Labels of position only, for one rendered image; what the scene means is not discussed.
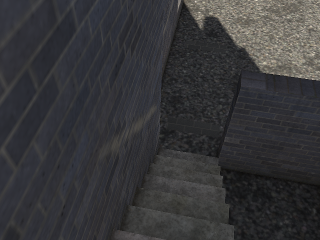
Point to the stairs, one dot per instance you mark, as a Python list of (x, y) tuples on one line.
[(181, 198)]

